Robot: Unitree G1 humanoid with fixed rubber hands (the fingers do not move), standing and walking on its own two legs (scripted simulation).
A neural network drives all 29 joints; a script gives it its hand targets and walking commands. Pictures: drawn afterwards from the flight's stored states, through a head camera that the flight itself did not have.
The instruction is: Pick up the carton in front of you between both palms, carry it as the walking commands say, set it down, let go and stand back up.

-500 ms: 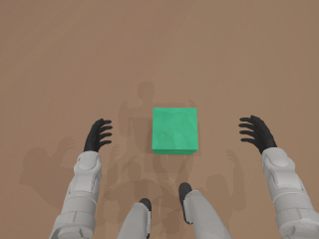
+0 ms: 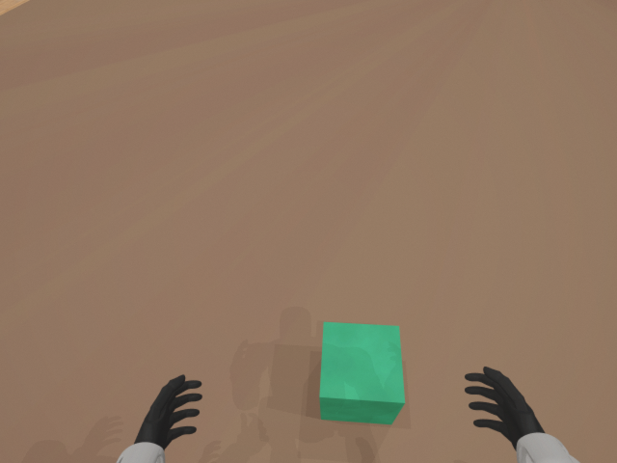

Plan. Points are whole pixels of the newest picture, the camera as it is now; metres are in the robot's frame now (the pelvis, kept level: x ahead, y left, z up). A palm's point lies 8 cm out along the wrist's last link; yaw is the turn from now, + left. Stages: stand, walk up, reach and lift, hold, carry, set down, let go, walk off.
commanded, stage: let go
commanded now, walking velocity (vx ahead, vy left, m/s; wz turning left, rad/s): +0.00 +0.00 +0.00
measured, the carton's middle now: (358, 374) +0.41 -0.09 -0.65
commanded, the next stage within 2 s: stand in 0.32 s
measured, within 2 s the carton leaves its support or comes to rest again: neither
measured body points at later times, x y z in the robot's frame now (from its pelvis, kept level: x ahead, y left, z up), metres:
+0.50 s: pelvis +0.01 -0.01 -0.01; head +0.02 -0.02 +0.44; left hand +0.15 +0.27 -0.10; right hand +0.16 -0.29 -0.09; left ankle -0.05 +0.11 -0.74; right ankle +0.01 -0.13 -0.74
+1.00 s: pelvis +0.01 -0.02 +0.00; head +0.02 -0.03 +0.45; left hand +0.14 +0.28 -0.10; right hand +0.15 -0.31 -0.11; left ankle -0.05 +0.11 -0.74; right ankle +0.01 -0.13 -0.74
